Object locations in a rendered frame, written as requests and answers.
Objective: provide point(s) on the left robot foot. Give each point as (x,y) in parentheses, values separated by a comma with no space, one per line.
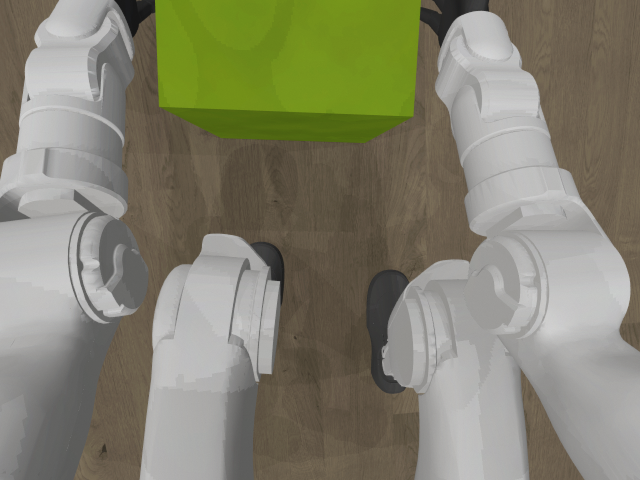
(273,258)

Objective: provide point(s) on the right robot forearm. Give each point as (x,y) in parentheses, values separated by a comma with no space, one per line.
(504,145)

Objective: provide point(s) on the left robot upper arm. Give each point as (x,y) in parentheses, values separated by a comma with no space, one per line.
(65,283)

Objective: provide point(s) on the robot left hand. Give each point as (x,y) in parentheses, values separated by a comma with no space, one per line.
(136,12)

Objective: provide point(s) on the left robot forearm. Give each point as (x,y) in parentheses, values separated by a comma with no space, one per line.
(72,118)

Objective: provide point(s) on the right robot upper arm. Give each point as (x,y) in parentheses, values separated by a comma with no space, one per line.
(556,300)

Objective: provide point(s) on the robot right hand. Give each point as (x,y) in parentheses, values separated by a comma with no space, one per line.
(451,9)

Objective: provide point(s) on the carton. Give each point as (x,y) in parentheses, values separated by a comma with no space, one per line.
(298,70)

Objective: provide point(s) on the robot right shin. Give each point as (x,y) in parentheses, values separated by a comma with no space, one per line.
(441,270)

